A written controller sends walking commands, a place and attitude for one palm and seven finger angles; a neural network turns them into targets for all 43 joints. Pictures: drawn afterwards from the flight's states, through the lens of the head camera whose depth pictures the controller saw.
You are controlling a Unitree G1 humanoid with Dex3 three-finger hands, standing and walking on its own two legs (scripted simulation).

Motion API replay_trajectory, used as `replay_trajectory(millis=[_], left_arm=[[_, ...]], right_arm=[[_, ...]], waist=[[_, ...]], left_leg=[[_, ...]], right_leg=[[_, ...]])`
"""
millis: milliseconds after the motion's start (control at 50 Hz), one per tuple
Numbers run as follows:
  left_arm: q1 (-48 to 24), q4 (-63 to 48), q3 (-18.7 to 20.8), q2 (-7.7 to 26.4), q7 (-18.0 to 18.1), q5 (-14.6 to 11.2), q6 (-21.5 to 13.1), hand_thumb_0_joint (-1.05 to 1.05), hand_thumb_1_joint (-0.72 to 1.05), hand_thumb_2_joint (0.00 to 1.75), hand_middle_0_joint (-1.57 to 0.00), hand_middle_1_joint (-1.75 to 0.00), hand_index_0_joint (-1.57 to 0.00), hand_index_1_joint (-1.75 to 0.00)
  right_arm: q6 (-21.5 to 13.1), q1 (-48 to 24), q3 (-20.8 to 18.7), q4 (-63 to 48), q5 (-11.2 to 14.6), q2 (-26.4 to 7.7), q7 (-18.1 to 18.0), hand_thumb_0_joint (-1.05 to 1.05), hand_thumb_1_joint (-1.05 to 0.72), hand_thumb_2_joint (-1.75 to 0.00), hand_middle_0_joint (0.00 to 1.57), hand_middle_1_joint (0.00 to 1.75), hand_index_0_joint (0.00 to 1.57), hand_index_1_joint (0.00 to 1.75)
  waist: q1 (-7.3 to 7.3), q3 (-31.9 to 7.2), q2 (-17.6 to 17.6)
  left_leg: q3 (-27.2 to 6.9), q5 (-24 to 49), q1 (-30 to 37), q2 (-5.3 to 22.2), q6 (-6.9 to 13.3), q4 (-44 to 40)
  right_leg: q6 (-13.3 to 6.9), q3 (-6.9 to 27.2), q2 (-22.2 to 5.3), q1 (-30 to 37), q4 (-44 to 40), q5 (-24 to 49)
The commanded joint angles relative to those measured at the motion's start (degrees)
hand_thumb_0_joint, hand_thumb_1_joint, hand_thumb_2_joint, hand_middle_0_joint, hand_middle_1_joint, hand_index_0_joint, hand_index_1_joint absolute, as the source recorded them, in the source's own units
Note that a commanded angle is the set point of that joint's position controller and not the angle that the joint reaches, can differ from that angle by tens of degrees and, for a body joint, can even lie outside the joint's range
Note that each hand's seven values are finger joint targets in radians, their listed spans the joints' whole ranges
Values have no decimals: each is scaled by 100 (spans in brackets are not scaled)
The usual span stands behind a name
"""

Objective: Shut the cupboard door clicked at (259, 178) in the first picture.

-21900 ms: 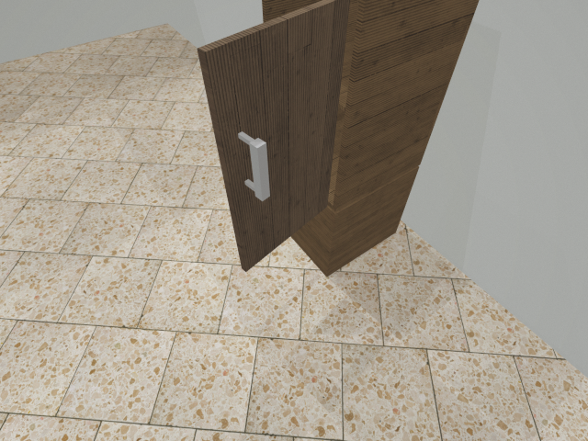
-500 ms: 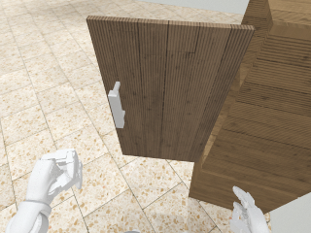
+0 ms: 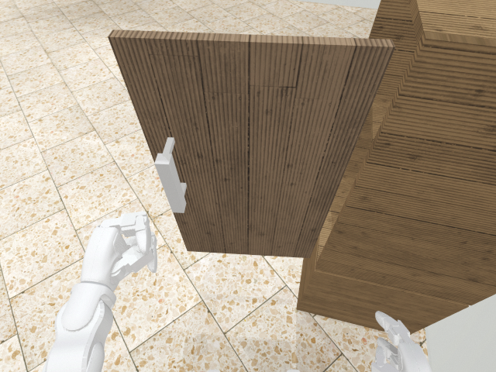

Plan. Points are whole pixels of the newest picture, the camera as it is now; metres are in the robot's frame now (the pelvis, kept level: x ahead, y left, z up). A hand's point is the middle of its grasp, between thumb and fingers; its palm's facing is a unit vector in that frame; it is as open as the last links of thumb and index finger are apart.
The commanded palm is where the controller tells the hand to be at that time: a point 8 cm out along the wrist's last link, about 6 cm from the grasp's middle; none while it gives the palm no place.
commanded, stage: bring the fist close to the handle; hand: left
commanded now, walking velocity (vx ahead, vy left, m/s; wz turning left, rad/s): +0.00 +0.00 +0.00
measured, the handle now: (174, 176) +0.42 +0.14 +0.07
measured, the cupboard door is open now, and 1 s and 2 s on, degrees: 100 100 75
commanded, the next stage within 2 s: push the door shut along its arc in 0.76 s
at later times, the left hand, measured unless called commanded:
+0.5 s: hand (177, 220) +0.33 +0.12 +0.07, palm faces -0.04 -1.00 -0.02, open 3.1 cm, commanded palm +0.31 +0.17 +0.07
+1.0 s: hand (180, 222) +0.33 +0.12 +0.06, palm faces -0.06 -1.00 -0.06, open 3.1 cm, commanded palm +0.33 +0.17 +0.07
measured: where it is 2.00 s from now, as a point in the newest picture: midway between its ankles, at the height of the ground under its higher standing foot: outside the picture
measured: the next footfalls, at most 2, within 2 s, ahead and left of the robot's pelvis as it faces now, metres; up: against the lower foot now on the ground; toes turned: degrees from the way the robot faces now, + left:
none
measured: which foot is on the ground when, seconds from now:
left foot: down 0.00-1.00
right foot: down 0.00-1.00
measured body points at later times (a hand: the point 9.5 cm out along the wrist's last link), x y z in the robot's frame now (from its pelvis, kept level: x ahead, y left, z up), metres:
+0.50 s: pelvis -0.01 +0.01 +0.00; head +0.04 +0.01 +0.45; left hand +0.33 +0.17 +0.07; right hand +0.14 -0.23 -0.10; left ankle -0.02 +0.08 -0.69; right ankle +0.00 -0.08 -0.69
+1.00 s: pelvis -0.01 -0.01 +0.00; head +0.03 -0.01 +0.45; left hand +0.33 +0.17 +0.07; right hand +0.12 -0.25 -0.10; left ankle -0.02 +0.08 -0.69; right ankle +0.00 -0.08 -0.69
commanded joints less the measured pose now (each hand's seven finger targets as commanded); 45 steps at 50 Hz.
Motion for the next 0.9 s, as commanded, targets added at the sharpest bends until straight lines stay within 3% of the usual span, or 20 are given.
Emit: replay_trajectory(millis=[0, 100, 220, 260, 340, 380, 400, 420, 460, 540, 620, 680, 740, 760, 780, 800, 820, 880], left_arm=[[-1793, -1685, 230, 730, 227, -8, -562, 0, 90, 90, -130, -150, -130, -150], [-1737, -1270, 167, 574, 513, 125, -743, 0, 90, 90, -130, -150, -130, -150], [-1516, -568, -300, 101, 438, 237, -228, 0, 90, 90, -130, -150, -130, -150], [-2050, -706, -419, 37, 508, 257, -180, 0, 90, 90, -130, -150, -130, -150], [-2886, -897, -331, 112, 849, 318, -431, 0, 90, 90, -130, -150, -130, -150], [-2734, -815, 55, 478, 1022, 383, -599, 0, 90, 90, -130, -150, -130, -150], [-2741, -766, -157, 275, 1043, 441, -650, 0, 90, 90, -130, -150, -130, -150], [-2649, -691, -128, 261, 1071, 457, -681, 0, 90, 90, -130, -150, -130, -150], [-2487, -339, -191, 189, 1074, 511, -633, 0, 90, 90, -130, -150, -130, -150], [-2503, 4, -324, 97, 918, 489, -442, 0, 90, 90, -130, -150, -130, -150], [-2898, -368, -388, 56, 863, 366, -520, 0, 90, 90, -130, -150, -130, -150], [-3161, -448, -181, 304, 938, 354, -718, 0, 90, 90, -130, -150, -130, -150], [-3016, -271, -239, 208, 983, 403, -844, 0, 90, 90, -130, -150, -130, -150], [-2915, -142, -261, 155, 970, 404, -833, 0, 90, 90, -130, -150, -130, -150], [-2820, 27, -75, 378, 975, 436, -810, 0, 90, 90, -130, -150, -130, -150], [-2746, 83, -195, 217, 937, 424, -777, 0, 90, 90, -130, -150, -130, -150], [-2730, 212, -129, 317, 918, 441, -734, 0, 90, 90, -130, -150, -130, -150], [-3003, 181, -132, 405, 810, 441, -664, 0, 90, 90, -130, -150, -130, -150]], right_arm=[[-304, -308, -267, -781, -34, -647, -82, 0, -90, -90, 20, 30, 20, 30], [-257, -256, -273, -602, -83, -599, -25, 0, -90, -90, 20, 30, 20, 30], [28, -187, -303, -727, -18, -635, 67, 0, -90, -90, 20, 30, 20, 30], [87, -194, -293, -741, -5, -631, 56, 0, -90, -90, 20, 30, 20, 30], [105, -254, -271, -673, -69, -585, 37, 0, -90, -90, 20, 30, 20, 30], [139, -271, -268, -660, -107, -601, 36, 0, -90, -90, 20, 30, 20, 30], [163, -296, -251, -672, -104, -556, 65, 0, -90, -90, 20, 30, 20, 30], [173, -316, -262, -668, -103, -543, 88, 0, -90, -90, 20, 30, 20, 30], [243, -298, -253, -655, -99, -560, 124, 0, -90, -90, 20, 30, 20, 30], [355, -231, -279, -678, -42, -613, 131, 0, -90, -90, 20, 30, 20, 30], [343, -270, -287, -731, -27, -604, 78, 0, -90, -90, 20, 30, 20, 30], [293, -277, -278, -639, -55, -613, 29, 0, -90, -90, 20, 30, 20, 30], [273, -306, -270, -589, -58, -569, 65, 0, -90, -90, 20, 30, 20, 30], [274, -298, -269, -579, -59, -567, 84, 0, -90, -90, 20, 30, 20, 30], [300, -268, -286, -558, -60, -611, 79, 0, -90, -90, 20, 30, 20, 30], [315, -304, -272, -587, -52, -589, 99, 0, -90, -90, 20, 30, 20, 30], [338, -299, -275, -590, -36, -602, 102, 0, -90, -90, 20, 30, 20, 30], [368, -271, -286, -609, -29, -631, 84, 0, -90, -90, 20, 30, 20, 30]], waist=[[-70, -1510, 54], [-33, -1709, 60], [-20, -1464, -205], [-89, -1425, -163], [-127, -1527, -236], [36, -1622, -174], [-2, -1672, -104], [46, -1712, -48], [43, -1570, 20], [-50, -1338, -281], [-71, -1495, -215], [-76, -1474, -179], [-78, -1400, -175], [-65, -1384, -211], [-40, -1335, -305], [-34, -1306, -275], [-37, -1226, -303], [-79, -1321, -196]], left_leg=[[-321, 2065, 708, 237, -152, -584], [-350, 2490, 883, 279, -211, -518], [-346, 2549, 856, 285, -239, -648], [-388, 2500, 958, 309, -259, -684], [-413, 2232, 1022, 311, -249, -664], [-390, 2216, 978, 300, -262, -681], [-384, 2264, 1045, 298, -267, -705], [-366, 2237, 1040, 296, -279, -698], [-356, 2183, 970, 297, -298, -725], [-306, 1884, 797, 285, -245, -793], [-311, 1814, 913, 273, -215, -828], [-328, 1727, 910, 273, -199, -802], [-304, 1713, 865, 262, -204, -796], [-281, 1617, 815, 249, -193, -791], [-285, 1564, 719, 246, -192, -803], [-238, 1503, 674, 219, -178, -823], [-225, 1418, 594, 215, -180, -826], [-194, 1435, 639, 198, -156, -802]], right_leg=[[234, 420, -260, 1012, -528, 2030], [204, 342, -231, 912, -366, 2264], [217, 286, -240, 917, -503, 2275], [206, 249, -231, 813, -521, 2145], [186, 265, -215, 733, -492, 1915], [154, 300, -203, 857, -454, 1909], [152, 291, -210, 851, -425, 1930], [152, 304, -210, 837, -421, 1892], [142, 285, -202, 759, -430, 1808], [167, 325, -199, 852, -604, 1750], [176, 359, -211, 977, -677, 1720], [174, 390, -207, 943, -675, 1648], [171, 401, -214, 897, -651, 1657], [184, 409, -218, 890, -668, 1589], [181, 427, -220, 940, -683, 1548], [195, 460, -239, 980, -724, 1546], [199, 483, -245, 965, -755, 1476], [216, 542, -258, 1049, -790, 1566]])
